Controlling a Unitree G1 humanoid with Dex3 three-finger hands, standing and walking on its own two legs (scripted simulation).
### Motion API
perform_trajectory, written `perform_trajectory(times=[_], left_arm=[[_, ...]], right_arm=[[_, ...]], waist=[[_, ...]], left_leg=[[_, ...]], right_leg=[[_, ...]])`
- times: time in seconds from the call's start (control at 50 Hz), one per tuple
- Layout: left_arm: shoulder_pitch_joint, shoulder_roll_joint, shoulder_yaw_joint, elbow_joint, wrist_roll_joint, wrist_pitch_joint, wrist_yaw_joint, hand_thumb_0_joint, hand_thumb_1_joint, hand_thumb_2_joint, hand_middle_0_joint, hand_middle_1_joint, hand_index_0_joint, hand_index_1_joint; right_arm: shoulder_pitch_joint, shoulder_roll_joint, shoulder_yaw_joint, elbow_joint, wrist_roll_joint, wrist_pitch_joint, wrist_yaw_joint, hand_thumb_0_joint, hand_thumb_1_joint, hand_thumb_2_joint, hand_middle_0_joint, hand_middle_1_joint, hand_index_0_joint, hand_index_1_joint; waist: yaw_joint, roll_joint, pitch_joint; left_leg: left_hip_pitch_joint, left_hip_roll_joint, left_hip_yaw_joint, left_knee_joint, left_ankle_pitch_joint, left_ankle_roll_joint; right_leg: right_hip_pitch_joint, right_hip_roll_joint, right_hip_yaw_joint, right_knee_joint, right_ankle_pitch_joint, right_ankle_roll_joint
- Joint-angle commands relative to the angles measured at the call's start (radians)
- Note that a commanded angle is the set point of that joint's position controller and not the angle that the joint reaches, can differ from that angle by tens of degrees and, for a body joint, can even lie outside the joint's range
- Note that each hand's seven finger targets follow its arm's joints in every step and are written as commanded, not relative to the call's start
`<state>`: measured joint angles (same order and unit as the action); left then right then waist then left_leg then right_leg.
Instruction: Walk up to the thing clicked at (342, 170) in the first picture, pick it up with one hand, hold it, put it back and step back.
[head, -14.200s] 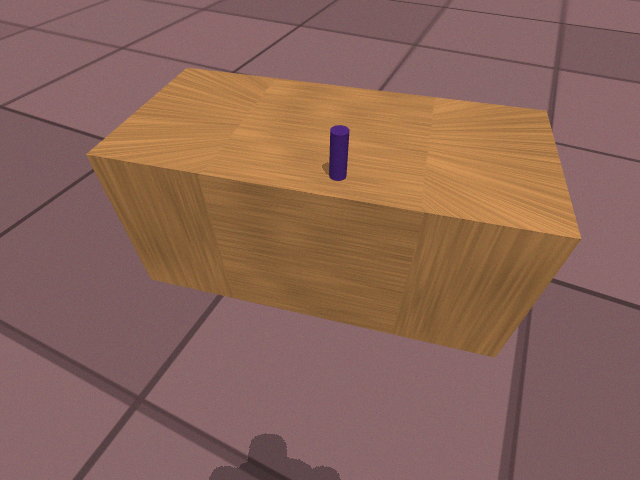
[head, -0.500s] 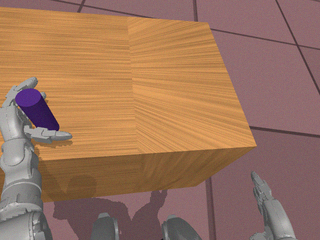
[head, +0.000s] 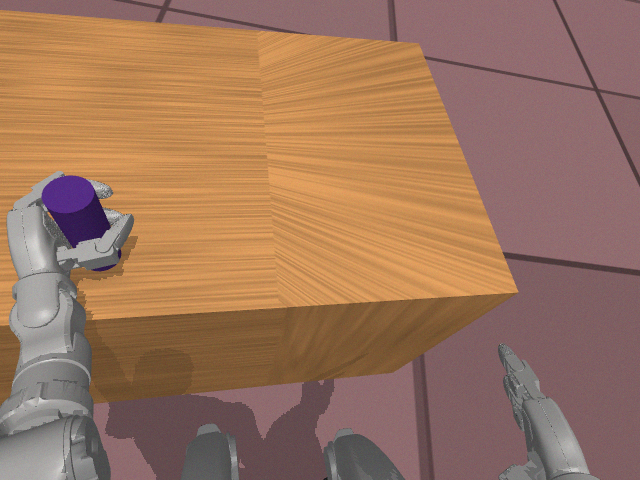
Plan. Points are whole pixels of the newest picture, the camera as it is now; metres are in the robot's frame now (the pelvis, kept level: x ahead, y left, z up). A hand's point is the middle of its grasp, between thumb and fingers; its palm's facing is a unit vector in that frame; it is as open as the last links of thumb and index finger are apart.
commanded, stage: settle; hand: left
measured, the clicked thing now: (87, 228) +0.45 +0.24 +0.01
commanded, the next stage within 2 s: lift in 0.96 s
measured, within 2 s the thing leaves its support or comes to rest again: leaves its support in 0.28 s
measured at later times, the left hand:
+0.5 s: hand (80, 205) +0.46 +0.24 +0.05, palm faces +0.25 -0.97 +0.00, open 6.4 cm
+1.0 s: hand (72, 179) +0.47 +0.23 +0.08, palm faces +0.23 -0.97 +0.00, open 6.4 cm
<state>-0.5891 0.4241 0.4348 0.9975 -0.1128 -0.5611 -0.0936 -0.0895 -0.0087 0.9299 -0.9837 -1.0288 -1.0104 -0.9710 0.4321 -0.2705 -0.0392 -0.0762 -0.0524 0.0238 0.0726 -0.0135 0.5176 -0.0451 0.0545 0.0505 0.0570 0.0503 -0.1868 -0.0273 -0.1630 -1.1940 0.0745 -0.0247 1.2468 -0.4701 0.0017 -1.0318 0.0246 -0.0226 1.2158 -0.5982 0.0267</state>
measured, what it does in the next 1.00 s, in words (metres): stands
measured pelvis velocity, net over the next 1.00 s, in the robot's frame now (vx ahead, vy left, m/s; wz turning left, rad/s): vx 0.01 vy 0.00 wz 0.00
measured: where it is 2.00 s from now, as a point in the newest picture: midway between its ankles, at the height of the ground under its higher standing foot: outside the picture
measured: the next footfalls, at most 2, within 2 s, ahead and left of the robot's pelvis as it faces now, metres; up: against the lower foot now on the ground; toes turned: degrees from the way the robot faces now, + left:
none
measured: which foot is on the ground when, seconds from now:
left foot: down 0.00-1.00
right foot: down 0.00-1.00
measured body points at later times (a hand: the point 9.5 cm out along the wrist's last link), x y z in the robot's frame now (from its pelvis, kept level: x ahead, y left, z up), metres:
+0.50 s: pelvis +0.00 +0.00 +0.02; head +0.11 +0.05 +0.45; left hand +0.44 +0.29 +0.05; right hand +0.16 -0.25 +0.02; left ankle +0.06 +0.12 -0.63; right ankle -0.01 -0.14 -0.63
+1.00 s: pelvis +0.01 +0.00 +0.04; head +0.11 +0.04 +0.47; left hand +0.45 +0.29 +0.08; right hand +0.17 -0.25 +0.01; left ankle +0.06 +0.12 -0.63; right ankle -0.01 -0.14 -0.63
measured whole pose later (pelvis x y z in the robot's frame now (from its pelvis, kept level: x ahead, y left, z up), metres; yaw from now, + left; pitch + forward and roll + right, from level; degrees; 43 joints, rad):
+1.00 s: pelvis +0.01 +0.00 +0.04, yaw +0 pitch +19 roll -3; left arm -0.60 0.42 0.41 0.93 -0.12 -0.38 -0.07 -0.11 0.03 1.06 -0.95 -1.07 -0.96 -1.04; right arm 0.38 -0.23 -0.03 0.09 -0.03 0.04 0.03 -0.01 0.54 -0.05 0.05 0.05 0.06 0.05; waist -0.15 -0.01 -0.14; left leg -0.99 0.08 0.00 1.08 -0.43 0.00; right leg -0.83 0.02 0.00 1.03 -0.54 0.03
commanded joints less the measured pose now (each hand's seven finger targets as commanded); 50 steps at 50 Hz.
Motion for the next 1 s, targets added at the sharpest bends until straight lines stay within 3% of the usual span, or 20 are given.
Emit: perform_trajectory(times=[0.0, 0.06, 0.1, 0.16, 0.2, 0.24, 0.32, 0.34, 0.38, 0.44, 0.48, 0.52, 0.56, 0.66, 0.74, 0.8, 0.84, 0.88, 0.9, 0.98], left_arm=[[-0.292, 0.198, 0.043, -0.133, 0.016, -0.032, 0.032, 0.000, 0.636, 1.259, -1.292, -1.274, -1.285, -1.292], [-0.308, 0.219, 0.059, -0.201, 0.005, -0.029, 0.042, 0.000, 0.697, 1.280, -1.304, -1.291, -1.296, -1.308], [-0.336, 0.216, 0.030, -0.243, 0.013, -0.027, 0.039, 0.000, 0.595, 1.251, -1.342, -1.319, -1.338, -1.334], [-0.367, 0.226, 0.013, -0.328, 0.016, -0.021, 0.034, 0.000, 0.525, 1.226, -1.349, -1.318, -1.341, -1.336], [-0.379, 0.257, 0.031, -0.355, 0.005, -0.013, 0.034, 0.000, 0.513, 1.229, -1.338, -1.319, -1.330, -1.337], [-0.406, 0.273, 0.039, -0.383, 0.003, -0.006, 0.043, 0.000, 0.529, 1.233, -1.321, -1.310, -1.313, -1.330], [-0.392, 0.252, 0.021, -0.363, 0.005, 0.016, 0.054, 0.000, 0.538, 1.232, -1.288, -1.292, -1.280, -1.311], [-0.390, 0.245, 0.021, -0.343, 0.006, 0.022, 0.053, 0.000, 0.547, 1.242, -1.290, -1.296, -1.281, -1.316], [-0.367, 0.242, 0.020, -0.326, 0.007, 0.033, 0.052, 0.000, 0.565, 1.252, -1.301, -1.305, -1.293, -1.324], [-0.384, 0.219, 0.011, -0.305, -0.006, 0.046, 0.036, 0.000, 0.545, 1.261, -1.306, -1.319, -1.302, -1.335], [-0.397, 0.211, -0.010, -0.322, -0.003, 0.053, 0.026, 0.000, 0.572, 1.261, -1.300, -1.311, -1.297, -1.327], [-0.391, 0.230, 0.007, -0.301, -0.007, 0.061, 0.025, 0.000, 0.546, 1.268, -1.301, -1.320, -1.301, -1.334], [-0.403, 0.215, 0.000, -0.307, -0.014, 0.061, 0.021, 0.000, 0.552, 1.281, -1.307, -1.325, -1.305, -1.341], [-0.416, 0.256, 0.018, -0.320, -0.012, 0.067, 0.025, 0.000, 0.564, 1.314, -1.328, -1.354, -1.325, -1.372], [-0.425, 0.237, 0.005, -0.329, -0.017, 0.072, 0.028, 0.000, 0.546, 1.332, -1.339, -1.368, -1.335, -1.388], [-0.426, 0.265, 0.016, -0.342, -0.013, 0.077, 0.025, 0.000, 0.554, 1.330, -1.327, -1.359, -1.324, -1.378], [-0.433, 0.238, 0.003, -0.332, -0.017, 0.083, 0.023, 0.000, 0.565, 1.321, -1.321, -1.354, -1.319, -1.371], [-0.437, 0.264, 0.020, -0.342, -0.015, 0.084, 0.026, 0.000, 0.604, 1.322, -1.329, -1.354, -1.329, -1.369], [-0.443, 0.242, -0.007, -0.337, -0.011, 0.090, 0.025, 0.000, 0.608, 1.344, -1.327, -1.361, -1.324, -1.379], [-0.448, 0.241, -0.007, -0.326, -0.021, 0.092, 0.013, 0.000, 0.603, 1.365, -1.347, -1.387, -1.347, -1.404]], right_arm=[[0.067, -0.164, -0.108, -0.193, 0.001, -0.041, -0.018, 0.000, 0.553, -0.049, 0.050, 0.049, 0.049, 0.049], [0.051, -0.180, -0.129, -0.211, 0.009, -0.036, -0.024, 0.000, 0.552, -0.050, 0.050, 0.049, 0.049, 0.049], [0.060, -0.163, -0.119, -0.204, 0.008, -0.036, -0.027, 0.000, 0.540, -0.051, 0.050, 0.050, 0.049, 0.050], [0.033, -0.120, -0.076, -0.194, 0.009, -0.037, -0.031, 0.000, 0.525, -0.055, 0.049, 0.050, 0.049, 0.050], [0.022, -0.157, -0.125, -0.205, 0.014, -0.038, -0.046, 0.000, 0.526, -0.055, 0.049, 0.050, 0.049, 0.050], [0.028, -0.128, -0.084, -0.180, 0.010, -0.035, -0.047, 0.000, 0.528, -0.056, 0.049, 0.050, 0.049, 0.050], [0.024, -0.133, -0.103, -0.137, 0.013, -0.030, -0.054, 0.000, 0.534, -0.055, 0.049, 0.050, 0.049, 0.050], [0.032, -0.131, -0.104, -0.127, 0.012, -0.030, -0.054, 0.000, 0.533, -0.055, 0.049, 0.050, 0.049, 0.050], [0.032, -0.117, -0.088, -0.119, 0.017, -0.027, -0.054, 0.000, 0.535, -0.055, 0.050, 0.050, 0.049, 0.050], [0.036, -0.133, -0.110, -0.099, 0.017, -0.029, -0.056, 0.000, 0.541, -0.053, 0.050, 0.050, 0.049, 0.050], [0.028, -0.101, -0.069, -0.095, 0.018, -0.028, -0.048, 0.000, 0.544, -0.052, 0.050, 0.050, 0.049, 0.050], [0.014, -0.130, -0.107, -0.080, 0.020, -0.030, -0.054, 0.000, 0.547, -0.051, 0.050, 0.050, 0.049, 0.050], [0.003, -0.112, -0.076, -0.077, 0.018, -0.032, -0.049, 0.000, 0.551, -0.051, 0.050, 0.050, 0.049, 0.050], [-0.019, -0.127, -0.097, -0.058, 0.022, -0.032, -0.054, 0.000, 0.552, -0.051, 0.049, 0.050, 0.049, 0.050], [-0.022, -0.103, -0.073, -0.044, 0.027, -0.030, -0.051, 0.000, 0.551, -0.051, 0.049, 0.050, 0.049, 0.050], [-0.005, -0.112, -0.080, -0.020, 0.027, -0.024, -0.054, 0.000, 0.555, -0.051, 0.049, 0.050, 0.049, 0.050], [-0.017, -0.104, -0.084, 0.012, 0.027, -0.027, -0.054, 0.000, 0.553, -0.051, 0.049, 0.050, 0.049, 0.050], [-0.043, -0.129, -0.103, -0.014, 0.026, -0.029, -0.057, 0.000, 0.552, -0.051, 0.049, 0.050, 0.049, 0.050], [-0.033, -0.103, -0.076, -0.016, 0.027, -0.028, -0.055, 0.000, 0.555, -0.051, 0.049, 0.050, 0.049, 0.050], [-0.041, -0.107, -0.082, 0.026, 0.029, -0.029, -0.057, 0.000, 0.559, -0.050, 0.049, 0.050, 0.049, 0.050]], waist=[[-0.015, 0.148, -0.383], [0.003, 0.160, -0.415], [-0.003, 0.189, -0.425], [0.031, 0.247, -0.476], [0.020, 0.248, -0.498], [0.035, 0.256, -0.494], [0.026, 0.245, -0.431], [0.013, 0.230, -0.423], [0.020, 0.205, -0.423], [0.011, 0.207, -0.418], [0.023, 0.220, -0.427], [0.026, 0.210, -0.433], [0.034, 0.193, -0.451], [0.038, 0.199, -0.465], [0.045, 0.194, -0.438], [0.048, 0.202, -0.438], [0.045, 0.211, -0.410], [0.046, 0.197, -0.452], [0.044, 0.191, -0.445], [0.046, 0.199, -0.441]], left_leg=[[0.464, -0.021, -0.035, -0.155, 0.167, 0.012], [0.477, -0.023, -0.032, -0.166, 0.167, 0.009], [0.484, -0.024, -0.025, -0.167, 0.170, 0.009], [0.539, -0.022, -0.025, -0.179, 0.217, 0.004], [0.571, -0.021, -0.022, -0.184, 0.239, 0.004], [0.576, -0.021, -0.023, -0.188, 0.263, 0.004], [0.590, -0.018, -0.024, -0.215, 0.238, 0.003], [0.587, -0.015, -0.024, -0.214, 0.237, 0.006], [0.572, -0.019, -0.020, -0.219, 0.258, 0.011], [0.611, -0.014, -0.022, -0.229, 0.287, 0.008], [0.630, -0.013, -0.023, -0.232, 0.324, 0.007], [0.653, -0.010, -0.024, -0.232, 0.369, 0.006], [0.651, -0.011, -0.021, -0.228, 0.393, 0.012], [0.670, -0.013, -0.015, -0.237, 0.397, 0.016], [0.669, -0.017, -0.012, -0.260, 0.355, 0.015], [0.670, -0.019, -0.010, -0.270, 0.364, 0.015], [0.681, -0.016, -0.011, -0.278, 0.339, 0.012], [0.698, -0.014, -0.013, -0.278, 0.376, 0.013], [0.694, -0.017, -0.007, -0.275, 0.384, 0.017], [0.720, -0.013, -0.009, -0.278, 0.428, 0.015]], right_leg=[[0.022, 0.028, -0.014, -0.167, 0.237, -0.033], [0.057, 0.027, -0.012, -0.173, 0.242, -0.033], [0.068, 0.024, -0.003, -0.181, 0.250, -0.032], [0.091, 0.022, -0.007, -0.174, 0.278, -0.038], [0.120, 0.023, -0.003, -0.184, 0.307, -0.035], [0.136, 0.023, -0.004, -0.187, 0.328, -0.036], [0.113, 0.024, -0.008, -0.212, 0.298, -0.036], [0.115, 0.024, -0.008, -0.219, 0.302, -0.033], [0.149, 0.020, -0.004, -0.228, 0.335, -0.030], [0.145, 0.024, -0.011, -0.235, 0.350, -0.031], [0.146, 0.022, -0.012, -0.239, 0.367, -0.032], [0.156, 0.024, -0.015, -0.241, 0.396, -0.033], [0.181, 0.022, -0.011, -0.245, 0.426, -0.030], [0.208, 0.018, -0.005, -0.264, 0.443, -0.025], [0.227, 0.016, -0.003, -0.284, 0.416, -0.025], [0.240, 0.015, -0.002, -0.290, 0.425, -0.026], [0.209, 0.018, -0.005, -0.299, 0.394, -0.028], [0.235, 0.017, -0.007, -0.299, 0.425, -0.027], [0.246, 0.015, -0.002, -0.303, 0.443, -0.025], [0.239, 0.017, -0.007, -0.304, 0.461, -0.027]])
